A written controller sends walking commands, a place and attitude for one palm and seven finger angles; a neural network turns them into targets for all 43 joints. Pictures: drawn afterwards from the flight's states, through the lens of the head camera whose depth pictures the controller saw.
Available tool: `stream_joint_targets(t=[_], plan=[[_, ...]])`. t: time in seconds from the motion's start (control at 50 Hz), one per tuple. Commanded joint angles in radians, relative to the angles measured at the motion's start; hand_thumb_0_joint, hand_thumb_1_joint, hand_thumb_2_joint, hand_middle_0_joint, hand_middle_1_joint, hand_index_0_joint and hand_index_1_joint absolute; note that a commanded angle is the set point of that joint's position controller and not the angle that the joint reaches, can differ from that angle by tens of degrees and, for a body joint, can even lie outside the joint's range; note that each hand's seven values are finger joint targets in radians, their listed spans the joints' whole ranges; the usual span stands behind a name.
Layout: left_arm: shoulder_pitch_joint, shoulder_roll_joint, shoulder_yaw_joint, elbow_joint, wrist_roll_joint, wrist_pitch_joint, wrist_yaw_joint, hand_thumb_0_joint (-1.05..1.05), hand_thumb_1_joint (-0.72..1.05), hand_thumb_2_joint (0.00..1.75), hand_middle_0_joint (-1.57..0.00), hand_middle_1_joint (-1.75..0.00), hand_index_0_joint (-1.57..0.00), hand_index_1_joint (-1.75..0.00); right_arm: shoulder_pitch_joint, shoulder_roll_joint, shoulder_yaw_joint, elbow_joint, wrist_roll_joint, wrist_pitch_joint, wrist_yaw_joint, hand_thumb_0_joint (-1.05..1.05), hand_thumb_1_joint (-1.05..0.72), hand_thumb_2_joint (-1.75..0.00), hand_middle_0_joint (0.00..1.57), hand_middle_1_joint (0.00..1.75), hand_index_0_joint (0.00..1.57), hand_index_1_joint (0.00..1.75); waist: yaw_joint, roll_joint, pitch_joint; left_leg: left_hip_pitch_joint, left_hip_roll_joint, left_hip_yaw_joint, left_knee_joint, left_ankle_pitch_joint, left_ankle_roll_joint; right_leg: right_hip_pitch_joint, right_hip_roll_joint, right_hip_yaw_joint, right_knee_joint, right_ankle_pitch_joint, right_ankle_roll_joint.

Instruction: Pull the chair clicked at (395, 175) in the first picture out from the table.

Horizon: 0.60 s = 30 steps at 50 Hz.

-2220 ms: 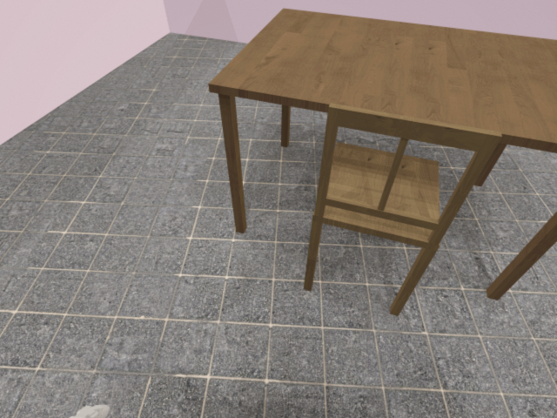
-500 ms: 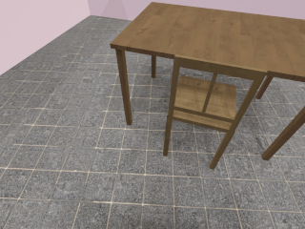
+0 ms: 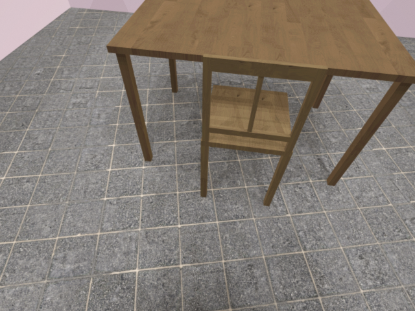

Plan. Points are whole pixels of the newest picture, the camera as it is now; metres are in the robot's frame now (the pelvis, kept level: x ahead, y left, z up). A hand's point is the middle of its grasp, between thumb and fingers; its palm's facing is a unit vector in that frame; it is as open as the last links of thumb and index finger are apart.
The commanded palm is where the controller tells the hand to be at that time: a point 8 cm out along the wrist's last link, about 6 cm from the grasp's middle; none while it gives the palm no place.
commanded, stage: take the last steps up to it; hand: left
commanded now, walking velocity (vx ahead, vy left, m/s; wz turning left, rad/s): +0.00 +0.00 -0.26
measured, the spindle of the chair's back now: (254, 105) +0.78 -0.14 -0.09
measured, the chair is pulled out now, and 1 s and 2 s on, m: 0.00 0.00 0.00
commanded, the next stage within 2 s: come to a stop and stand still in 1.06 s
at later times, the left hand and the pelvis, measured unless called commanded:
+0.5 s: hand out of the picture +0.05 +0.17 -0.18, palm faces -0.09 -0.99 -0.14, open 7.4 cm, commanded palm none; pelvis +0.07 -0.01 +0.00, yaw -10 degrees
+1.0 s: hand (204, 218) +0.38 +0.02 -0.17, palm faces -0.30 -0.94 -0.17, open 7.4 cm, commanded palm none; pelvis +0.22 -0.12 -0.01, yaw -14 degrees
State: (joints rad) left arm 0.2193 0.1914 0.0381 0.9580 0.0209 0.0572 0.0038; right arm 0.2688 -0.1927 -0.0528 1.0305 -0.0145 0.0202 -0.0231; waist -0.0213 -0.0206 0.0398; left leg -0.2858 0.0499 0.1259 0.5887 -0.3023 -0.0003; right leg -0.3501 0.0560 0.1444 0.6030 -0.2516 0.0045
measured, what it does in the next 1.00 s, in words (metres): walks ahead: left foot, then right foot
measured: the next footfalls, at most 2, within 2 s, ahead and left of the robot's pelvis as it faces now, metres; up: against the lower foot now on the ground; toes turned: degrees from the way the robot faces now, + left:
left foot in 0.52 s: +0.17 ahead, +0.10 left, +0.00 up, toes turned -3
right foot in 0.98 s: +0.31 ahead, -0.26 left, +0.00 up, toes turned -22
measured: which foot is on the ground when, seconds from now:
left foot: down 0.00-0.22, up 0.24-0.50, down 0.52-0.98, up 1.00-1.00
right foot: down 0.00-0.52, up 0.54-0.96, down 0.98-1.00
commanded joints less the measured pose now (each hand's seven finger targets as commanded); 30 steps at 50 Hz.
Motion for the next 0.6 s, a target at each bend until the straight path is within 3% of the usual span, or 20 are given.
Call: stream_joint_targets(t=[0.0,0.04,0.08,0.12,0.16,0.18,0.2,0.22,0.24,0.26,0.28,0.32,0.4,0.44,0.46,0.48,0.5,0.52,0.54,0.58], plan=[[-0.019,0.102,0.04,-0.082,0.003,-0.02,0.006,0.0,0.9,0.9,-0.2,-0.3,-0.2,-0.3,0.024,-0.186,-0.04,-0.068,-0.004,-0.038,-0.014,0.0,-0.9,-0.9,0.2,0.3,0.2,0.3,-0.005,0.244,-0.009,0.048,0.354,-0.361,-0.381,-0.043,0.171,-0.151,-0.02,-0.104,0.323,-0.182,0.003],[0.01,0.083,0.047,-0.067,0.005,-0.019,0.0,0.0,0.9,0.9,-0.2,-0.3,-0.2,-0.3,-0.036,-0.168,-0.033,-0.079,-0.011,-0.041,-0.017,0.0,-0.9,-0.9,0.2,0.3,0.2,0.3,0.029,0.137,0.003,0.034,0.329,-0.249,-0.334,0.113,0.186,-0.134,-0.076,-0.108,0.377,-0.224,0.006],[0.031,0.044,0.034,-0.055,0.002,-0.022,-0.005,0.0,0.9,0.9,-0.2,-0.3,-0.2,-0.3,-0.043,-0.166,-0.03,-0.067,-0.019,-0.038,-0.017,0.0,-0.9,-0.9,0.2,0.3,0.2,0.3,0.034,0.142,-0.015,0.052,0.286,-0.144,-0.265,0.242,0.157,-0.056,-0.09,-0.163,0.236,-0.209,0.006],[0.064,0.039,0.032,-0.04,0.002,-0.029,-0.014,0.0,0.9,0.9,-0.2,-0.3,-0.2,-0.3,0.004,-0.181,-0.034,-0.045,-0.021,-0.032,-0.012,0.0,-0.9,-0.9,0.2,0.3,0.2,0.3,0.019,0.161,-0.043,0.08,0.277,-0.113,-0.227,0.112,0.13,0.034,-0.069,-0.219,0.068,-0.172,0.003],[0.109,0.059,0.038,-0.021,0.01,-0.035,-0.022,0.0,0.9,0.9,-0.2,-0.3,-0.2,-0.3,0.024,-0.181,-0.039,-0.034,-0.017,-0.027,-0.006,0.0,-0.9,-0.9,0.2,0.3,0.2,0.3,0.035,0.094,-0.016,-0.042,0.243,-0.074,-0.139,-0.134,0.079,0.181,-0.041,-0.238,-0.109,-0.078,-0.015],[0.15,0.106,0.049,-0.014,0.016,-0.044,-0.02,0.0,0.9,0.9,-0.2,-0.3,-0.2,-0.3,0.022,-0.148,-0.033,-0.044,-0.012,-0.028,-0.002,0.0,-0.9,-0.9,0.2,0.3,0.2,0.3,0.06,-0.049,-0.001,-0.174,0.175,-0.008,0.033,-0.253,0.031,0.275,-0.128,-0.088,-0.241,-0.177,-0.062],[0.21,0.207,0.067,-0.001,0.021,-0.054,-0.007,0.0,0.9,0.9,-0.2,-0.3,-0.2,-0.3,-0.028,-0.077,-0.013,-0.093,-0.003,-0.03,0.006,0.0,-0.9,-0.9,0.2,0.3,0.2,0.3,0.091,-0.309,0.021,-0.409,0.027,0.086,0.31,-0.35,-0.027,0.345,-0.353,0.306,-0.411,-0.306,-0.176],[0.27,0.212,0.071,0.003,0.004,-0.057,0.004,0.0,0.9,0.9,-0.2,-0.3,-0.2,-0.3,-0.135,-0.113,-0.014,-0.13,-0.009,-0.029,0.007,0.0,-0.9,-0.9,0.2,0.3,0.2,0.3,0.137,-0.22,0.042,-0.435,0.034,-0.046,0.467,-0.308,-0.01,0.261,-0.408,0.401,-0.484,-0.411,-0.245],[0.227,0.2,0.07,0.009,0.007,-0.064,0.008,0.0,0.9,0.9,-0.2,-0.3,-0.2,-0.3,-0.159,-0.11,-0.018,-0.138,-0.007,-0.032,0.013,0.0,-0.9,-0.9,0.2,0.3,0.2,0.3,0.099,-0.2,0.062,-0.456,0.047,-0.094,0.529,-0.235,-0.001,0.226,-0.376,0.384,-0.489,-0.442,-0.258],[0.178,0.168,0.062,0.004,0.009,-0.072,0.014,0.0,0.9,0.9,-0.2,-0.3,-0.2,-0.3,-0.136,-0.112,-0.023,-0.132,-0.012,-0.036,0.019,0.0,-0.9,-0.9,0.2,0.3,0.2,0.3,0.064,-0.121,0.055,-0.432,0.07,-0.105,0.544,-0.196,-0.002,0.2,-0.375,0.332,-0.457,-0.407,-0.264],[0.119,0.156,0.055,-0.008,0.012,-0.081,0.014,0.0,0.9,0.9,-0.2,-0.3,-0.2,-0.3,-0.11,-0.099,-0.023,-0.115,-0.015,-0.038,0.023,0.0,-0.9,-0.9,0.2,0.3,0.2,0.3,0.028,-0.072,0.056,-0.379,0.078,-0.098,0.53,-0.141,-0.01,0.152,-0.339,0.232,-0.429,-0.31,-0.248],[0.107,0.141,0.05,-0.005,0.013,-0.093,0.011,0.0,0.9,0.9,-0.2,-0.3,-0.2,-0.3,-0.086,-0.067,-0.018,-0.106,-0.015,-0.04,0.025,0.0,-0.9,-0.9,0.2,0.3,0.2,0.3,0.014,-0.065,0.046,-0.28,0.07,-0.068,0.41,-0.104,-0.018,0.11,-0.286,0.115,-0.405,-0.146,-0.231],[0.142,0.146,0.05,0.026,0.015,-0.089,0.001,0.0,0.9,0.9,-0.2,-0.3,-0.2,-0.3,-0.063,-0.045,-0.016,-0.106,-0.008,-0.055,0.022,0.0,-0.9,-0.9,0.2,0.3,0.2,0.3,0.016,-0.111,0.03,-0.132,0.03,-0.028,0.191,-0.077,-0.007,0.091,-0.252,0.07,-0.371,-0.069,-0.221],[0.119,0.14,0.052,0.033,0.008,-0.082,-0.004,0.0,0.9,0.9,-0.2,-0.3,-0.2,-0.3,0.033,-0.045,-0.014,-0.072,-0.009,-0.069,0.009,0.0,-0.9,-0.9,0.2,0.3,0.2,0.3,-0.028,-0.083,0.005,0.059,0.004,0.005,-0.001,0.016,-0.008,0.035,-0.199,0.02,-0.274,-0.075,-0.182],[0.112,0.115,0.05,0.033,0.006,-0.079,-0.009,0.0,0.9,0.9,-0.2,-0.3,-0.2,-0.3,0.147,-0.074,-0.021,-0.03,-0.009,-0.078,-0.001,0.0,-0.9,-0.9,0.2,0.3,0.2,0.3,-0.07,-0.007,-0.033,0.236,0.022,-0.023,-0.101,0.029,-0.005,-0.04,-0.148,-0.022,-0.123,-0.078,-0.15],[0.12,0.057,0.041,0.016,0.0,-0.073,-0.024,0.0,0.9,0.9,-0.2,-0.3,-0.2,-0.3,0.271,-0.178,-0.044,0.01,-0.022,-0.087,-0.015,0.0,-0.9,-0.9,0.2,0.3,0.2,0.3,-0.107,0.242,-0.064,0.371,0.23,-0.331,-0.255,-0.188,0.047,-0.203,-0.051,-0.099,0.169,-0.154,-0.092],[0.118,0.042,0.038,-0.02,0.006,-0.074,-0.031,0.0,0.9,0.9,-0.2,-0.3,-0.2,-0.3,0.332,-0.264,-0.054,0.013,-0.026,-0.087,-0.026,0.0,-0.9,-0.9,0.2,0.3,0.2,0.3,-0.105,0.373,-0.052,0.396,0.475,-0.706,-0.424,-0.307,0.138,-0.388,0.008,-0.15,0.423,-0.31,-0.051],[0.049,0.094,0.051,-0.037,0.02,-0.072,-0.035,0.0,0.9,0.9,-0.2,-0.3,-0.2,-0.3,0.282,-0.254,-0.05,0.005,-0.023,-0.081,-0.031,0.0,-0.9,-0.9,0.2,0.3,0.2,0.3,-0.101,0.192,0.004,0.28,0.503,-0.73,-0.468,-0.392,0.179,-0.409,-0.065,-0.064,0.551,-0.245,-0.056],[0.036,0.081,0.056,-0.021,0.025,-0.071,-0.039,0.0,0.9,0.9,-0.2,-0.3,-0.2,-0.3,0.206,-0.209,-0.037,-0.005,-0.022,-0.083,-0.03,0.0,-0.9,-0.9,0.2,0.3,0.2,0.3,-0.055,0.177,0.075,0.175,0.439,-0.624,-0.468,-0.369,0.152,-0.413,-0.1,-0.064,0.612,-0.144,-0.047],[0.081,0.07,0.061,0.014,0.028,-0.061,-0.053,0.0,0.9,0.9,-0.2,-0.3,-0.2,-0.3,0.106,-0.119,-0.011,-0.022,-0.016,-0.099,-0.031,0.0,-0.9,-0.9,0.2,0.3,0.2,0.3,0.007,0.16,0.108,0.077,0.344,-0.403,-0.453,-0.169,0.123,-0.357,-0.136,-0.072,0.613,-0.016,-0.026]])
